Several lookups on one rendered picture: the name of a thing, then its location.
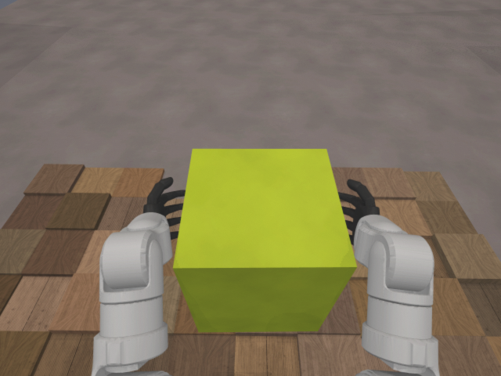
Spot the robot left forearm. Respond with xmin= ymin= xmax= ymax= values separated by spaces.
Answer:
xmin=91 ymin=212 xmax=173 ymax=376

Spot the right robot hand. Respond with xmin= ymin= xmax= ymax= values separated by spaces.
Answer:
xmin=338 ymin=179 xmax=380 ymax=246

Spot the robot right forearm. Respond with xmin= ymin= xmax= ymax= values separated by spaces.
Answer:
xmin=354 ymin=215 xmax=440 ymax=376

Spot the carton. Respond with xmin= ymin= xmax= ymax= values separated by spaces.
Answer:
xmin=173 ymin=149 xmax=357 ymax=332

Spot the left robot hand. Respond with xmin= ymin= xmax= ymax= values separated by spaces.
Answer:
xmin=143 ymin=177 xmax=186 ymax=240

